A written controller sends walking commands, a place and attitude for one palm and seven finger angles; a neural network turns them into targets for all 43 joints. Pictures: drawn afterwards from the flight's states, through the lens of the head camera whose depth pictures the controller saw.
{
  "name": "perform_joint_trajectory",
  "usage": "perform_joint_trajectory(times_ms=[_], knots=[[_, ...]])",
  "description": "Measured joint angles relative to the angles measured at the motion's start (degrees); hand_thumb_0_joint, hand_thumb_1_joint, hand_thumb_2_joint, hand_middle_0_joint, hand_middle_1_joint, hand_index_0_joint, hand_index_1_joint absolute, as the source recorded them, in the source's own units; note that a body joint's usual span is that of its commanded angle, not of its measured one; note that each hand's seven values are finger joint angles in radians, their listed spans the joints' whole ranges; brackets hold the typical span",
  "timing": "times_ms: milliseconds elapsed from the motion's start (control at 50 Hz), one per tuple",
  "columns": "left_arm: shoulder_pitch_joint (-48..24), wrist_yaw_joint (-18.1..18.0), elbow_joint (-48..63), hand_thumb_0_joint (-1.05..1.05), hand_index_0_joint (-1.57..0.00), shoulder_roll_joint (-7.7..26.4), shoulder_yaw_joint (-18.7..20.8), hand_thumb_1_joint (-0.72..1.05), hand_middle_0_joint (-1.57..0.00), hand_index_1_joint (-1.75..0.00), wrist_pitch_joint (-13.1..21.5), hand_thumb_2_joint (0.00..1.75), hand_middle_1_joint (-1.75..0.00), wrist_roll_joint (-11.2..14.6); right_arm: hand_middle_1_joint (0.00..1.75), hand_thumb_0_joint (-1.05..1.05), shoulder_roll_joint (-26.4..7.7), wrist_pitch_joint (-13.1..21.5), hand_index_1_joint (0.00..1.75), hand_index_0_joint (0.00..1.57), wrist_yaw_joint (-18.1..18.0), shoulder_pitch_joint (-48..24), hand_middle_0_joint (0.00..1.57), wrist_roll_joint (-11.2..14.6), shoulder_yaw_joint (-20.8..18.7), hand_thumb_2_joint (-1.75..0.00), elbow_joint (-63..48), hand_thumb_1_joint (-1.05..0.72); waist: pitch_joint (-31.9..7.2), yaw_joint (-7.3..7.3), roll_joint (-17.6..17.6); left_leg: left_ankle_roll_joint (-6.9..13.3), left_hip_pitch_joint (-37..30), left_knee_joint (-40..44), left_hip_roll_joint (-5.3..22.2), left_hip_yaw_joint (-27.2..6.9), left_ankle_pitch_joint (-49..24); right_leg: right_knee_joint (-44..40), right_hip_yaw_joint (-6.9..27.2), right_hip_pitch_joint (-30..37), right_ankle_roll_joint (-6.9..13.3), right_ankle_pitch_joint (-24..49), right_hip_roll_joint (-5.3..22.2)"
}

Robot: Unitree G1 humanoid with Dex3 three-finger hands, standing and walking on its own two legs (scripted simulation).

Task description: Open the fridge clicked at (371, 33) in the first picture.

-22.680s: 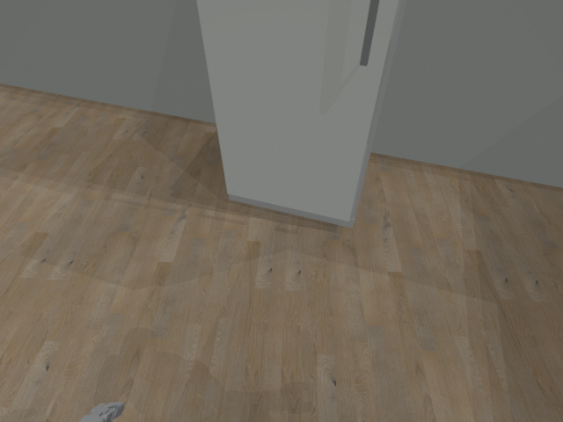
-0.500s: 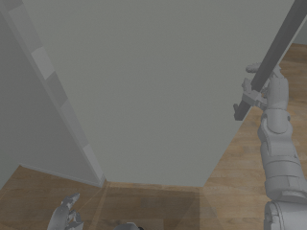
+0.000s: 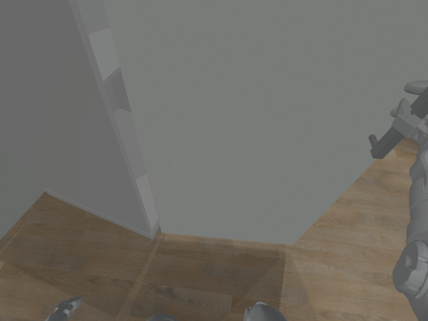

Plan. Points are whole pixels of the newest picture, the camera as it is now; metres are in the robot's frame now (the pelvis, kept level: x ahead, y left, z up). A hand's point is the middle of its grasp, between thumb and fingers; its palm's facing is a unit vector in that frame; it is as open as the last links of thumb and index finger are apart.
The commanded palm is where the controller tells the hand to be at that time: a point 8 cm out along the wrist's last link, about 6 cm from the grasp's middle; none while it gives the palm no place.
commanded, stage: stop walking and hold the door back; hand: right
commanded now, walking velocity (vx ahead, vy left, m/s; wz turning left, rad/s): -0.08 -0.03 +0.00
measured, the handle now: out of the picture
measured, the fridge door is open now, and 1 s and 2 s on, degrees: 72 76 72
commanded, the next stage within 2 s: loosen the grip on the handle in 0.46 s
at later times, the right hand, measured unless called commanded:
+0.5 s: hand (409, 138) +0.43 -0.25 +0.16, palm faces +0.25 +0.93 -0.26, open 5.8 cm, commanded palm +0.41 -0.29 +0.15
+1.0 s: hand (407, 149) +0.43 -0.26 +0.14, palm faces +0.23 +0.94 -0.24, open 12.9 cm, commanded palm +0.40 -0.31 +0.15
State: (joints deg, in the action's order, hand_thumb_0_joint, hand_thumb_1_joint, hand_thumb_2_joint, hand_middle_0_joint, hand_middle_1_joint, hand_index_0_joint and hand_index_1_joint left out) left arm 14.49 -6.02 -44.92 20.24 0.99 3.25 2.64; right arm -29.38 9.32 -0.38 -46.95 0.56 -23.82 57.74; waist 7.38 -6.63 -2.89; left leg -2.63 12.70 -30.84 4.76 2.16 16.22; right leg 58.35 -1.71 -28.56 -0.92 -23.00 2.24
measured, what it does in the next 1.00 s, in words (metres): steps on the spot: right foot, then left foot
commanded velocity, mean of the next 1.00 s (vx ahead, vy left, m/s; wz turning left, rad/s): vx -0.01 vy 0.01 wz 0.00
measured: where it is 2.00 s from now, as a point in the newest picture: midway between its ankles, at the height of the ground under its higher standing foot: outside the picture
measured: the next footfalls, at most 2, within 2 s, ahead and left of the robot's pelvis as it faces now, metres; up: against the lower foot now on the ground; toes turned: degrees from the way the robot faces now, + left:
right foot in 0.14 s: +0.13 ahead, -0.12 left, +0.00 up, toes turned +5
left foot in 0.42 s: +0.04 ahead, +0.07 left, +0.00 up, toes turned +5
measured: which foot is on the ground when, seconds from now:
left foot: down 0.00-0.16, up 0.18-0.40, down 0.42-1.00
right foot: up 0.00-0.12, down 0.14-1.00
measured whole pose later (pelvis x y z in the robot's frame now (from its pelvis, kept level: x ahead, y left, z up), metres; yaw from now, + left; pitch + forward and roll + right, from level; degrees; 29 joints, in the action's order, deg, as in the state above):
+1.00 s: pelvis -0.02 -0.04 -0.02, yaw +5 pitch +3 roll +1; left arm 19.9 -3.5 -39.8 16.8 -0.7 6.4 0.8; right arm -27.7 16.8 -0.9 -36.7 -2.4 -17.3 45.7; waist -0.8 -3.4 1.9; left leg 1.9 24.3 -38.1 -2.0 2.6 17.4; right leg 37.3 -1.8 -30.7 2.4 -12.5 0.0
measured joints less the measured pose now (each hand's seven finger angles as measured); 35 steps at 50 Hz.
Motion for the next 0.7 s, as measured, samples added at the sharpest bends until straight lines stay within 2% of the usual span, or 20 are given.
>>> perform_joint_trajectory(times_ms=[80,120,140,160,180,220,280,340,400,420,440,480,560,580,600,640,700], knots=[[-1.6,-0.2,3.6,0.01,-0.20,1.0,0.3,0.90,-0.20,-0.30,0.2,0.90,-0.30,-0.6,1.40,-0.06,1.7,0.9,1.40,0.44,0.6,3.5,0.46,0.0,0.0,-0.78,-5.5,-0.66,-0.4,0.00,1.4,-1.1,-1.5,0.5,0.9,-0.9,0.5,-13.1,-2.0,3.5,-0.3,5.5,0.3],[-2.0,-0.2,5.3,0.01,-0.20,1.2,0.6,0.90,-0.20,-0.30,0.2,0.90,-0.30,-0.8,1.40,-0.05,3.0,1.4,1.40,0.44,0.6,6.3,0.46,-0.1,1.0,-0.77,-10.6,-0.65,-1.0,0.12,1.3,-1.9,-1.6,-0.4,0.7,-1.2,1.5,-19.9,-2.5,6.6,-0.6,11.2,0.4],[-2.0,-0.3,6.0,0.01,-0.20,1.1,0.8,0.90,-0.20,-0.30,0.3,0.90,-0.30,-0.9,1.40,-0.05,3.6,1.6,1.40,0.44,0.4,7.9,0.46,0.0,2.0,-0.77,-13.5,-0.65,-1.5,0.25,1.0,-2.3,-1.4,-1.3,0.3,-1.2,2.2,-23.1,-2.7,8.5,-0.3,13.8,0.7],[-2.3,-0.4,6.3,0.01,-0.20,0.4,1.1,0.90,-0.20,-0.30,0.3,0.90,-0.30,-1.0,1.40,-0.05,4.1,1.9,1.40,0.44,0.2,9.4,0.46,0.0,3.1,-0.77,-16.5,-0.66,-1.8,0.42,1.7,-2.6,-1.0,-2.4,0.6,-1.6,3.0,-24.0,-3.2,9.2,1.0,11.5,0.4],[-2.6,-0.2,6.6,0.01,-0.20,-0.8,1.2,0.90,-0.20,-0.30,0.3,0.90,-0.30,-1.0,1.40,-0.04,4.5,1.8,1.40,0.44,-0.2,10.7,0.46,0.4,4.1,-0.77,-19.6,-0.66,-2.1,1.08,2.9,-1.7,0.0,-4.0,0.8,-2.2,3.7,-23.7,-3.9,9.1,2.0,10.0,0.0],[-3.0,0.9,7.8,0.01,-0.20,-3.3,0.8,0.90,-0.19,-0.30,0.4,0.90,-0.30,-1.3,1.40,-0.04,5.3,1.8,1.40,0.41,-0.8,13.6,0.46,0.9,5.5,-0.76,-25.3,-0.67,-2.3,2.80,4.1,-0.1,3.1,-9.9,-0.9,-2.8,9.1,-24.2,-5.1,8.9,3.0,9.3,0.4],[-3.3,1.9,9.2,0.00,-0.20,-6.1,-0.8,0.90,-0.20,-0.30,1.5,0.90,-0.30,-1.9,1.40,-0.05,6.9,1.8,1.39,0.36,-1.7,17.3,0.46,1.1,7.1,-0.76,-32.4,-0.69,-1.7,4.43,2.9,0.8,5.7,-15.6,-4.1,0.0,11.7,-27.0,-4.9,9.0,3.2,11.2,1.6],[-3.6,2.4,9.5,0.00,-0.20,-8.1,-2.7,0.90,-0.20,-0.30,2.2,0.90,-0.30,-2.0,1.40,-0.05,7.8,1.5,1.39,0.35,-1.9,19.0,0.46,1.4,8.9,-0.75,-36.4,-0.69,-0.9,6.23,1.9,1.0,5.1,-12.5,-5.7,1.7,10.0,-28.4,-4.5,8.7,3.2,12.4,1.7],[-4.2,2.2,9.0,0.00,-0.20,-9.3,-4.2,0.90,-0.20,-0.30,2.3,0.90,-0.30,-2.0,1.40,-0.06,7.7,1.1,1.39,0.36,-2.0,18.2,0.46,1.7,10.7,-0.75,-37.0,-0.67,-0.2,8.31,1.9,1.0,1.8,-3.6,-5.8,1.8,5.8,-27.2,-4.9,7.9,3.1,12.1,0.7],[-4.5,2.2,8.6,0.00,-0.21,-9.5,-4.6,0.90,-0.20,-0.30,2.3,0.90,-0.30,-2.0,1.40,-0.07,7.5,0.9,1.39,0.36,-2.0,17.4,0.46,1.7,11.1,-0.75,-36.4,-0.67,0.1,8.91,2.0,1.3,0.5,-0.4,-5.6,1.4,3.2,-26.3,-5.0,7.5,3.1,11.8,0.2],[-5.2,2.1,7.8,0.00,-0.21,-9.3,-4.8,0.90,-0.20,-0.30,2.1,0.90,-0.30,-2.0,1.40,-0.07,7.8,0.9,1.39,0.37,-2.2,16.7,0.46,1.7,11.2,-0.75,-35.5,-0.67,0.8,9.10,0.9,2.4,-0.2,0.5,-6.1,1.7,1.6,-25.4,-4.6,7.4,3.0,11.5,0.6],[-6.0,1.7,6.6,0.00,-0.21,-8.8,-5.0,0.90,-0.20,-0.30,1.5,0.90,-0.30,-1.9,1.40,-0.08,8.1,0.6,1.40,0.37,-2.3,15.8,0.46,1.7,11.6,-0.75,-33.1,-0.66,1.0,9.15,-1.1,4.0,-0.7,0.8,-6.7,2.3,0.8,-25.3,-3.9,7.7,2.7,11.7,1.0],[-5.0,0.9,5.0,0.01,-0.21,-8.1,-4.9,0.90,-0.20,-0.30,1.0,0.90,-0.30,-1.1,1.40,-0.08,8.5,-0.9,1.40,0.38,-2.5,12.1,0.46,2.1,13.2,-0.78,-26.0,-0.67,-0.9,8.90,-1.0,4.4,-0.5,-0.6,-6.1,3.1,1.8,-25.4,-3.3,7.8,2.3,12.1,0.3],[-4.9,1.5,4.8,0.01,-0.21,-8.2,-4.2,0.90,-0.20,-0.30,0.9,0.90,-0.30,-1.2,1.40,-0.09,8.4,-1.0,1.40,0.38,-0.9,10.5,0.46,0.3,11.9,-0.78,-23.8,-0.65,-1.0,8.78,-0.3,4.3,-0.7,-0.8,-6.0,3.0,1.9,-25.7,-3.4,8.3,2.4,12.2,0.2],[-4.7,2.0,4.0,0.01,-0.21,-8.4,-3.8,0.90,-0.20,-0.30,1.6,0.90,-0.30,-1.7,1.40,-0.10,7.7,-1.2,1.40,0.39,0.8,8.6,0.46,-1.7,10.8,-0.78,-20.3,-0.63,-2.5,8.28,1.1,4.2,0.2,-1.2,-5.6,2.8,1.9,-26.6,-3.6,7.9,3.2,12.9,-0.2],[-3.6,2.8,3.7,0.01,-0.21,-8.3,-3.5,0.90,-0.20,-0.30,2.9,0.90,-0.30,-1.7,1.40,-0.11,6.6,-3.4,1.40,0.40,2.6,5.9,0.46,-3.7,8.5,-0.76,-15.2,-0.57,-6.8,6.14,3.9,4.4,3.1,-2.4,-4.7,3.0,2.1,-27.9,-3.6,6.1,3.1,14.2,-1.1],[-1.6,3.4,5.8,0.01,-0.21,-6.1,-1.9,0.90,-0.20,-0.30,4.3,0.90,-0.30,-2.1,1.40,-0.09,6.1,-3.0,1.39,0.41,2.4,7.9,0.46,-3.5,5.5,-0.73,-14.1,-0.50,-9.4,3.98,4.1,4.6,3.6,-2.3,-5.1,2.6,1.6,-27.9,-4.0,5.7,2.8,14.4,-0.6]])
